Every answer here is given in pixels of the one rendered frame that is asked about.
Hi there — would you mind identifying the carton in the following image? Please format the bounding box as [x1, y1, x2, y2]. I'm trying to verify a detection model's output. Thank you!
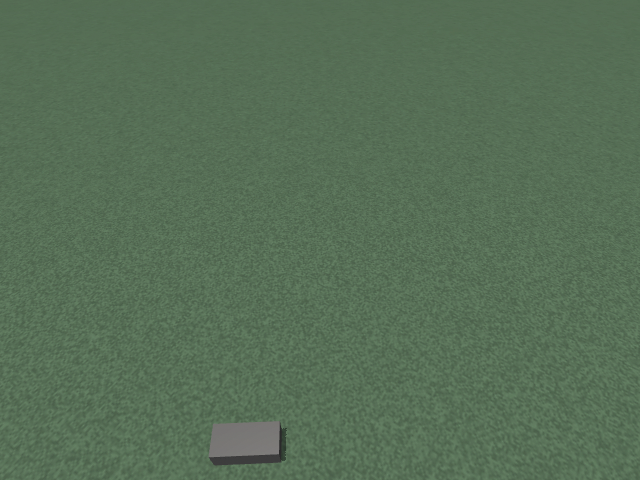
[209, 421, 282, 465]

